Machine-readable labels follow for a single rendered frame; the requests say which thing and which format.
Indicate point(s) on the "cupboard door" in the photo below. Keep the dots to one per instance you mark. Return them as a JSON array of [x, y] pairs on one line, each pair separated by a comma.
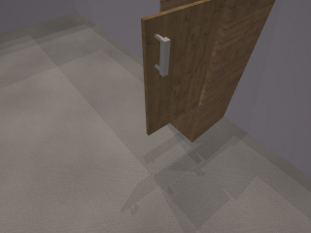
[[192, 30]]

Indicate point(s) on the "handle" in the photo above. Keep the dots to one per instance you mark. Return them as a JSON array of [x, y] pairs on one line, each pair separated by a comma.
[[164, 55]]

